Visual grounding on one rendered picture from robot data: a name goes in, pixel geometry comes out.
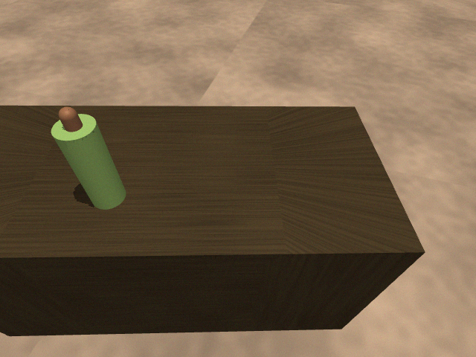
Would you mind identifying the bottle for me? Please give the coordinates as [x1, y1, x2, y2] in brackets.
[51, 106, 126, 210]

